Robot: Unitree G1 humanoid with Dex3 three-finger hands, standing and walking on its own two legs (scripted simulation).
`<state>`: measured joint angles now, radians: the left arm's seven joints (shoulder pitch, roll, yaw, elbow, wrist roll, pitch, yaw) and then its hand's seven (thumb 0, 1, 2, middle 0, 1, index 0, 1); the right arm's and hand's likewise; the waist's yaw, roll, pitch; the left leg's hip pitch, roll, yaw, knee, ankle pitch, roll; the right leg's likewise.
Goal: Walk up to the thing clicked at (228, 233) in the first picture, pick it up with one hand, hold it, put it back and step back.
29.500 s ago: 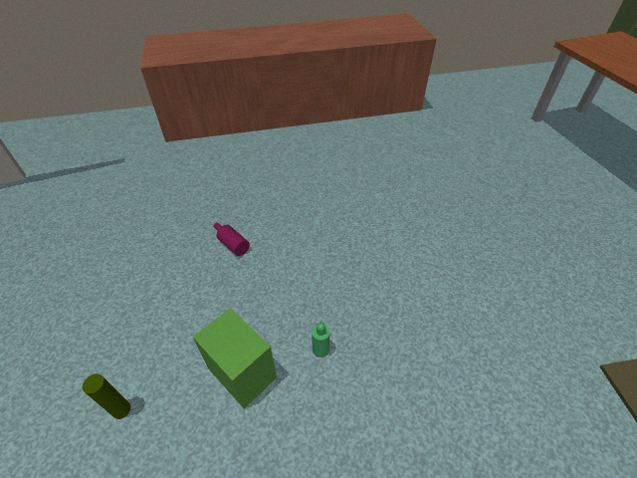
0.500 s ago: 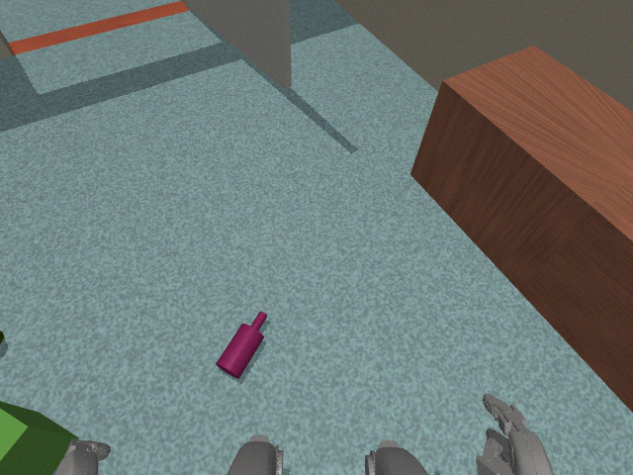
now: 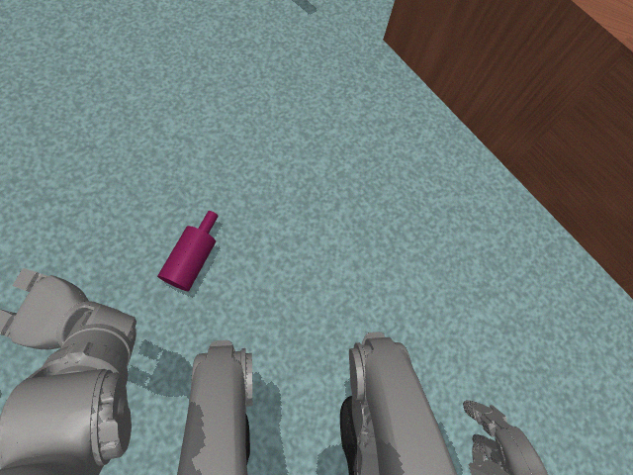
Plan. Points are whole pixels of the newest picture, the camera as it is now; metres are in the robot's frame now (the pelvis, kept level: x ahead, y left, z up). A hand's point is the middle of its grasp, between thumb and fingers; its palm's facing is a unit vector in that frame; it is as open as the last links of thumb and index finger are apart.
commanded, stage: rise first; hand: left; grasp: from above
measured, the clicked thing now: (193, 247) +0.55 +0.24 -0.45
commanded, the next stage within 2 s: none
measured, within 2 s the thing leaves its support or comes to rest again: neither
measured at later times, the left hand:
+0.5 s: hand (121, 281) +0.42 +0.30 -0.25, palm faces -0.14 -0.44 -0.89, open 13.7 cm
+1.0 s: hand (139, 269) +0.45 +0.30 -0.30, palm faces -0.09 -0.46 -0.88, open 13.5 cm
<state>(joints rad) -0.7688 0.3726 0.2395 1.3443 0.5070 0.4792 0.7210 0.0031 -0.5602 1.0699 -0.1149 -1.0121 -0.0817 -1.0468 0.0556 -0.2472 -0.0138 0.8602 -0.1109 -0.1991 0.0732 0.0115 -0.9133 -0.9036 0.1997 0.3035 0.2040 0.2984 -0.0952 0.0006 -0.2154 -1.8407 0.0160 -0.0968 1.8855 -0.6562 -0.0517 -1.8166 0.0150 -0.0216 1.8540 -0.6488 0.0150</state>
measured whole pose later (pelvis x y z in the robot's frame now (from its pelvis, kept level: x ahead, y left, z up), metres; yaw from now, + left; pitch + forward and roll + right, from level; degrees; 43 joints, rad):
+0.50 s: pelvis -0.01 +0.01 -0.11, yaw -2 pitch +37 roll -4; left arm -1.13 0.60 0.36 1.62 0.61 0.49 0.61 0.00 -0.48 1.01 -0.16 -0.96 -0.14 -0.99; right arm 0.15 -0.28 0.01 0.91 -0.10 -0.24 0.24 0.01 -0.91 -0.90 0.20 0.30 0.20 0.30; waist -0.19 0.05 -0.13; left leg -2.20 0.01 -0.10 2.24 -0.69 -0.04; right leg -2.17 0.03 -0.01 2.19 -0.67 0.05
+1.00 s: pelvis -0.01 +0.01 -0.15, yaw -5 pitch +35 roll -7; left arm -1.27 0.77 0.46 1.73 0.65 0.49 0.67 0.00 -0.44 0.96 -0.19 -0.95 -0.17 -0.97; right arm 0.16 -0.33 0.06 0.87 -0.14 -0.25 0.30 0.01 -0.92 -0.90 0.19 0.30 0.20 0.30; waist -0.27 0.02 -0.01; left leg -2.30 0.01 -0.17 2.38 -0.70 -0.05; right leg -2.26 0.05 -0.05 2.29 -0.66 0.05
